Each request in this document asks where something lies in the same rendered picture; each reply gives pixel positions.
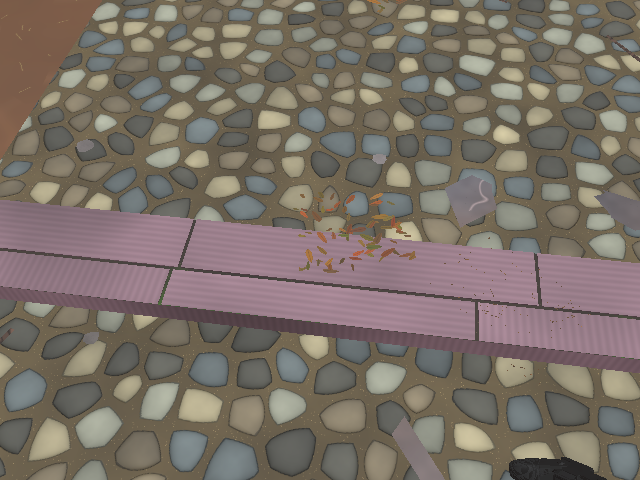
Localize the right robot hand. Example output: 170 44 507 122
509 457 607 480

